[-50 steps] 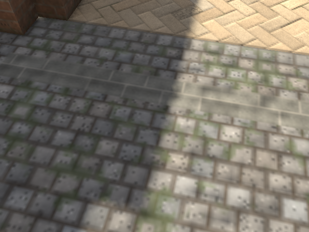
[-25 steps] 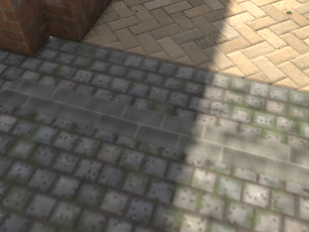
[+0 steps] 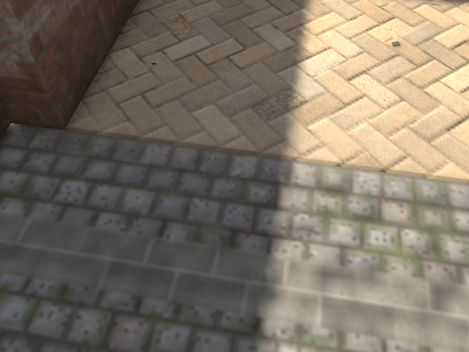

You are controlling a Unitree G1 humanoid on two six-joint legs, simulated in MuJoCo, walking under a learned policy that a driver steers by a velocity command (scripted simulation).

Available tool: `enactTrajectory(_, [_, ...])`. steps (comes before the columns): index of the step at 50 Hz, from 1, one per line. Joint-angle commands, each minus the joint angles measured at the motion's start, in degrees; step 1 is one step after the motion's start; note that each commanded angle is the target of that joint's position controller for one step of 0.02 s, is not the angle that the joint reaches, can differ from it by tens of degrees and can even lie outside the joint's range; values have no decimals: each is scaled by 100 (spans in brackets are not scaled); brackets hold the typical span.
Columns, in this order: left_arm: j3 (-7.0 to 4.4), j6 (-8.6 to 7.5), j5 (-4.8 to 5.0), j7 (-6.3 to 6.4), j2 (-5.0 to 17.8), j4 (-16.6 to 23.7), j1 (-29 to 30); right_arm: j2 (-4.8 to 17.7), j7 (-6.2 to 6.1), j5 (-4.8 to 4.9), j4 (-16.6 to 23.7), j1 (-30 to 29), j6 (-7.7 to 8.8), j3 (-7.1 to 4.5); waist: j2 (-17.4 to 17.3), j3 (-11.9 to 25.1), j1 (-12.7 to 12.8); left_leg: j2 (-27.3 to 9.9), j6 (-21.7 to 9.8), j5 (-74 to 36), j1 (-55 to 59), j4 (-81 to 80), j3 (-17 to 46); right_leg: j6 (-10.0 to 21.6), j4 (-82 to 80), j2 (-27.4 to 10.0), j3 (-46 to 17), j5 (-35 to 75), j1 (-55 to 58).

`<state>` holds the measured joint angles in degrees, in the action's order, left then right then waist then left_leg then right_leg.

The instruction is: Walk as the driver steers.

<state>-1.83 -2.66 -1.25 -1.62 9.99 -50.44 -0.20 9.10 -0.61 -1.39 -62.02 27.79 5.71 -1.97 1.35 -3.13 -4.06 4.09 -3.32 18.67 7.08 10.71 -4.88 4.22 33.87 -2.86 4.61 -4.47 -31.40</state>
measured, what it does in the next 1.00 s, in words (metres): walks ahead: right foot, then left foot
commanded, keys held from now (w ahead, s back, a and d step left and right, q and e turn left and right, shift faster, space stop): w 0.66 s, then w+e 0.34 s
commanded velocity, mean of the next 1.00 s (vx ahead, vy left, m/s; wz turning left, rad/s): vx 0.50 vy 0.00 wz -0.10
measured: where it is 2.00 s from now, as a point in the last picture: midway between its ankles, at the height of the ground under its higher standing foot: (274, 174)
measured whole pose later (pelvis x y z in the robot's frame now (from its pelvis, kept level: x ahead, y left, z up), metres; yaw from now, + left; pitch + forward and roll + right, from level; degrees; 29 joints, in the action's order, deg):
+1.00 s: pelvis +0.53 +0.02 +0.01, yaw -7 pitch +0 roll +1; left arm -3.2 -1.1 -1.4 -2.2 11.7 -53.3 -9.0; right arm 10.0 -0.8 -0.9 -59.3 23.8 6.3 -2.4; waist 2.1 -2.3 -1.2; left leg 3.5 -4.3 14.2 1.8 11.8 -12.7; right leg 3.5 47.7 -5.1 1.1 -0.7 -37.7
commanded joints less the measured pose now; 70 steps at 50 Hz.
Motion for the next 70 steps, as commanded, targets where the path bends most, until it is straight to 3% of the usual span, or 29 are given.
enactTrajectory(1, [-179,-155,-4,74,546,170,-427,935,-64,-25,91,122,8,-180,-617,40,548,-1681,-629,-5391,-3,1085,490,299,-370,383,168,-539,764])
enactTrajectory(2, [-254,-207,-36,121,643,-156,-1369,948,-54,2,110,3,-20,-182,-456,510,951,-1475,-517,-5479,-262,2126,304,432,-743,542,252,-292,1868])
enactTrajectory(3, [-374,-262,-172,182,990,-419,-2397,820,-34,60,239,-44,-18,-133,-172,1150,1299,-1241,-408,-4061,-1357,3578,166,693,-772,-228,-579,-524,3406])
enactTrajectory(4, [-532,-257,-277,190,1626,-463,-2956,252,37,304,399,532,-21,-24,1098,1945,1124,-230,-116,-424,-3433,5920,-160,1460,-1238,-2021,-3403,-1089,5063])
enactTrajectory(5, [-512,-157,-55,135,1483,-437,-2562,712,39,168,344,365,-30,-160,618,1910,1006,-108,-212,963,-4058,6580,684,1525,-1856,-2069,-4335,-1215,4769])
enactTrajectory(6, [-421,-146,40,117,1173,-347,-1877,772,46,110,507,-184,-42,-199,307,961,736,-476,-252,463,-4383,6582,775,1313,-1914,-1856,-3338,-1420,3929])
enactTrajectory(7, [-318,-190,44,88,798,-298,-1528,690,69,80,585,-510,-13,-177,16,466,633,-680,-245,41,-4271,6243,763,1128,-2153,-1597,-2685,-996,3150])
enactTrajectory(10, [-175,-302,50,144,398,-497,-1564,405,151,-80,520,-391,-200,-164,179,166,228,-941,-105,-325,-3576,5514,674,712,-2466,-991,-1542,-33,2183])
enactTrajectory(14, [-209,-388,67,167,687,-678,-2090,436,221,-90,771,-1041,-347,-173,153,-29,226,-1064,91,-862,-4122,4979,463,768,-2710,-856,-1122,498,2243])
enactTrajectory(19, [-150,-367,71,168,644,-772,-2594,449,245,-13,1177,-2236,-344,-119,170,-241,499,-1045,242,-1688,-4531,3584,241,683,-2790,-709,-808,1046,2658])
enactTrajectory(25, [-141,-343,6,237,703,-975,-3113,473,232,11,1501,-3088,-278,-63,251,-352,737,-794,36,-1685,-4491,2482,50,723,-2498,-928,-674,1849,3623])
enactTrajectory(28, [-173,-321,-32,285,812,-999,-2943,569,202,14,1518,-2887,-203,-107,286,-255,520,-569,-224,-1090,-3917,2105,-37,630,-1939,-1047,-558,3091,3904])
enactTrajectory(30, [-199,-288,-23,282,906,-991,-2744,722,120,-10,1130,-1684,-130,-217,234,360,-10,-182,-456,-1024,-2413,1650,-217,466,-539,-868,-348,4221,3764])
enactTrajectory(31, [-167,-284,21,268,829,-927,-2688,964,62,-108,811,-671,-70,-321,55,938,-373,-507,-653,-1156,-944,1567,143,356,693,-638,-198,3359,2938])
enactTrajectory(32, [-57,-289,216,210,407,-704,-2945,1562,10,-248,715,151,-46,-472,-903,1753,-437,-2137,-1164,-508,746,1350,2317,113,2769,1,155,809,1175])
enactTrajectory(33, [-141,-288,224,183,523,-742,-3197,1670,86,-88,703,-7,-142,-513,-1413,2121,-217,-2875,-1632,-534,1096,525,4405,83,4132,766,-342,-2505,27])
enactTrajectory(34, [-207,-240,120,202,736,-674,-2728,1420,111,44,829,-729,-178,-450,-662,1256,44,-2656,-1420,-103,312,461,3553,163,4359,304,-780,-2060,-389])
enactTrajectory(35, [-180,-258,90,173,630,-583,-2337,991,130,60,925,-1207,-144,-331,-326,586,138,-2448,-1230,-178,-584,208,2792,165,4091,88,-783,-1605,-379])
enactTrajectory(38, [-176,-67,-55,91,349,-663,-2423,497,61,38,767,-1333,-11,-163,-459,50,556,-1824,-623,-942,-1768,-245,1387,81,3286,-228,-776,-1114,288])
enactTrajectory(43, [-204,125,-33,-6,357,-365,-1679,756,23,42,600,-753,138,-197,-427,-134,542,-1724,-509,-1825,-1539,-463,511,-39,2850,-304,-672,-288,-502])
enactTrajectory(52, [-68,80,-28,-108,248,329,-15,812,-116,42,391,-6,98,-155,-479,-370,165,-1758,-327,-3566,-453,-165,-554,67,500,-59,185,472,-608])
enactTrajectory(57, [-204,84,-67,-63,517,245,-729,1135,-209,-10,416,-180,-55,-238,-795,187,626,-1950,-294,-6699,157,1608,-965,635,169,642,618,-818,571])
enactTrajectory(59, [-397,18,-137,-1,867,-131,-2051,1264,-150,21,572,-376,-135,-280,-555,894,1241,-1869,-182,-5676,-673,3871,-1047,1000,-605,783,274,-828,2375])
enactTrajectory(60, [-586,13,-200,80,1478,-176,-2559,958,-86,105,852,-382,-115,-216,277,1473,1358,-1429,36,-2731,-2391,5897,-1077,1522,-791,-628,-1662,-1281,3913])
enactTrajectory(61, [-655,78,-67,63,1851,-39,-2240,797,17,126,1272,-555,-55,-215,1006,1726,959,-130,269,1278,-4415,7503,-161,2285,-1657,-1780,-4737,-801,4793])
enactTrajectory(62, [-620,133,49,93,1723,-77,-2162,1006,55,55,1413,-1208,9,-234,104,1148,1033,-584,200,712,-5029,7396,660,2092,-1821,-1610,-4004,-670,4402])
enactTrajectory(64, [-471,95,74,140,1162,-53,-1617,940,61,94,1404,-1199,88,-211,-449,222,544,-998,206,-13,-4687,6347,640,1541,-2045,-1159,-2797,242,3046])
enactTrajectory(66, [-378,-8,137,189,961,13,-1374,859,76,-116,1378,-995,-130,-199,-314,210,235,-1140,384,-113,-4051,5744,654,1290,-2131,-653,-2093,969,2399])
enactTrajectory(70, [-421,-145,152,167,1254,-23,-1822,818,144,-139,1662,-1483,-371,-183,-61,193,299,-1113,643,-589,-4220,4971,451,1191,-2212,-335,-1822,1581,2206])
